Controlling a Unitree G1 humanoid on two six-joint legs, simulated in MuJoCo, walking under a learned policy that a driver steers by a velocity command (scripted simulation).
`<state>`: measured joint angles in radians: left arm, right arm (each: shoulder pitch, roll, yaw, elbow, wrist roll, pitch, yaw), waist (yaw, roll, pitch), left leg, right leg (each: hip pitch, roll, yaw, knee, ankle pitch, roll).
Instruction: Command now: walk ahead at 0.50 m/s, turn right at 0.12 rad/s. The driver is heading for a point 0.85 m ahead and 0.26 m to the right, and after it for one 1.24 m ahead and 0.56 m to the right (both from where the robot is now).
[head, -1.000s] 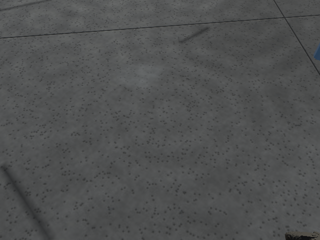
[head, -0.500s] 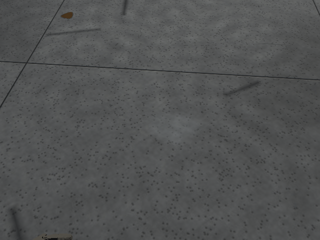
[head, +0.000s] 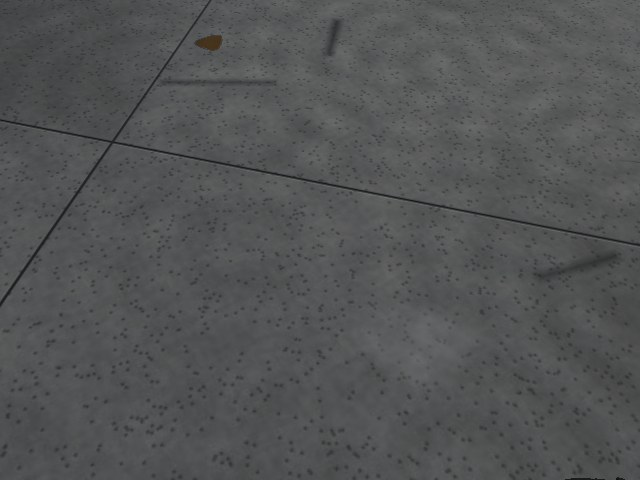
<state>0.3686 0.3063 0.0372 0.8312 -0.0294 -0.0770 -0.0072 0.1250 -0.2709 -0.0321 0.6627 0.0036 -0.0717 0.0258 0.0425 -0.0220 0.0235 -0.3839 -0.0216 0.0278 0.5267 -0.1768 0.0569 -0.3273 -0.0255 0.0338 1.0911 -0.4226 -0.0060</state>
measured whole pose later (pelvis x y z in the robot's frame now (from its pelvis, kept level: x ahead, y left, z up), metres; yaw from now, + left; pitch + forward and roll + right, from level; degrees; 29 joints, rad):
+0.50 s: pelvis +0.27 -0.05 -0.02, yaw -15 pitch +2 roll +1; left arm 0.10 0.29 0.05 0.63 -0.02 -0.05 -0.05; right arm 0.32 -0.29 -0.05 0.84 0.00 -0.06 -0.01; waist -0.04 -0.01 0.06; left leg -0.14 0.04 0.09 0.98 -0.47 -0.01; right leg -0.50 0.05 -0.04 0.63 -0.17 -0.10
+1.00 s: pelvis +0.56 -0.09 +0.00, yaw -31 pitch +2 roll +1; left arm 0.35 0.30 0.06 0.72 -0.03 -0.03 0.01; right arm 0.14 -0.28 -0.05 0.71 0.00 -0.11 0.03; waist 0.03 -0.03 0.01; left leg -0.40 -0.04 -0.01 0.55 -0.18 0.02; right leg -0.31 0.07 0.16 1.08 -0.47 -0.03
